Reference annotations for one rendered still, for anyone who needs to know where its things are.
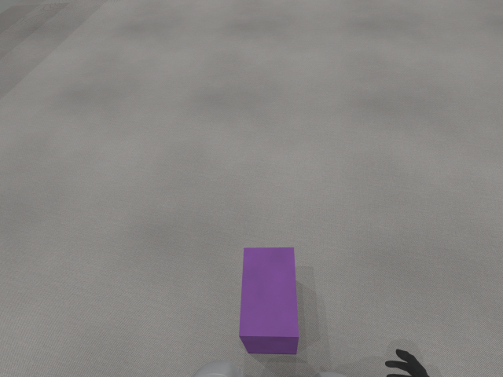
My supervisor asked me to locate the carton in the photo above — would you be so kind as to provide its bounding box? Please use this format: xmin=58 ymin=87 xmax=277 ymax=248
xmin=239 ymin=247 xmax=299 ymax=354

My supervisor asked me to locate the robot left thigh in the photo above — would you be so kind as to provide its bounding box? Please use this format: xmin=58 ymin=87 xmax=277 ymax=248
xmin=193 ymin=360 xmax=244 ymax=377

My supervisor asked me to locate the robot right hand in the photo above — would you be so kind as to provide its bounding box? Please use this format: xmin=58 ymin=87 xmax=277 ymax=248
xmin=385 ymin=349 xmax=430 ymax=377

